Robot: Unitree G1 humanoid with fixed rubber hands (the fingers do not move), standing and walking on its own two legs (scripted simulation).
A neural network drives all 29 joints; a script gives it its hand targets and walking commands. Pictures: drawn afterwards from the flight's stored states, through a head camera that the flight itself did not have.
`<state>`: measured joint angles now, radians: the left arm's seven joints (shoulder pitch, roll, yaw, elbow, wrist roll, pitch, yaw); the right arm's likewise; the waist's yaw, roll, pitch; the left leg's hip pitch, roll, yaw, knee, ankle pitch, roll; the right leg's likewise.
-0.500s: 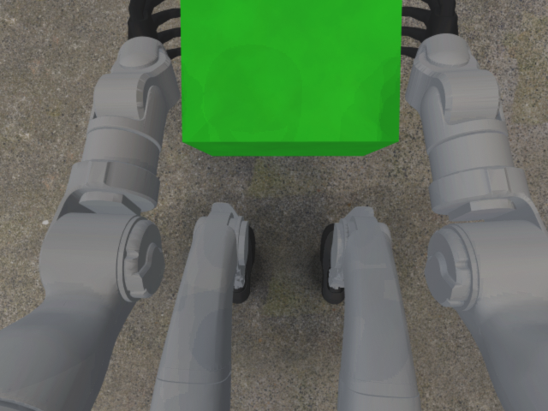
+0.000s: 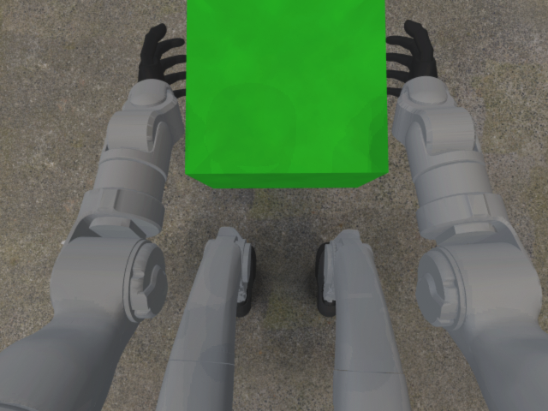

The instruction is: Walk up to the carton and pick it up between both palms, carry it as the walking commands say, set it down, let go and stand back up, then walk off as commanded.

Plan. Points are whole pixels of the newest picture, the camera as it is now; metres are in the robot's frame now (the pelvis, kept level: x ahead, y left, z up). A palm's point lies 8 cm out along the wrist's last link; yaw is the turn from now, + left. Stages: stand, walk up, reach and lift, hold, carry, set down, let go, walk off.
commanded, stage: reach and lift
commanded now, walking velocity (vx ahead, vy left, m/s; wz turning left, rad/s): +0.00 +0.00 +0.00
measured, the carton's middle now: (284, 103) +0.52 +0.02 -0.14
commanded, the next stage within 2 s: none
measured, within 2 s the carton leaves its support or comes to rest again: neither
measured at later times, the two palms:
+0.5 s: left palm (114, 66) +0.47 +0.18 +0.05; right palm (470, 59) +0.48 -0.15 +0.06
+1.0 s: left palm (48, 23) +0.46 +0.18 +0.13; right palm (541, 25) +0.47 -0.16 +0.13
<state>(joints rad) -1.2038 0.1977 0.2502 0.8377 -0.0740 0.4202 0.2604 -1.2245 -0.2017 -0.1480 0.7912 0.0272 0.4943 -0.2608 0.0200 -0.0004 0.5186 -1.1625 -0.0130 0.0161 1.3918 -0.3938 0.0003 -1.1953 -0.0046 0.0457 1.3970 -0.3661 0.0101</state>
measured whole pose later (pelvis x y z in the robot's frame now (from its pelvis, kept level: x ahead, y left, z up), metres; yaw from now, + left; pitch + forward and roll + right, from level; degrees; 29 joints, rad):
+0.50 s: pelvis +0.04 +0.00 +0.06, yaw +0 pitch +15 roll +1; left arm -0.88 0.06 0.36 0.81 0.06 0.42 0.21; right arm -0.92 -0.05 -0.28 0.80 -0.11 0.47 -0.21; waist 0.02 0.00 0.09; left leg -1.02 -0.01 0.02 1.11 -0.35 0.00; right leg -1.06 0.00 0.05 1.12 -0.32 0.01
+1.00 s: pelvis +0.13 +0.00 +0.14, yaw -1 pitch +12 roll +1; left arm -0.47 -0.03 0.32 0.70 0.15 0.44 0.12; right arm -0.44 0.03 -0.25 0.61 -0.22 0.49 0.01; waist 0.04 -0.01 -0.15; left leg -0.58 -0.01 0.02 0.64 -0.28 0.00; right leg -0.63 -0.01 0.05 0.67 -0.26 0.01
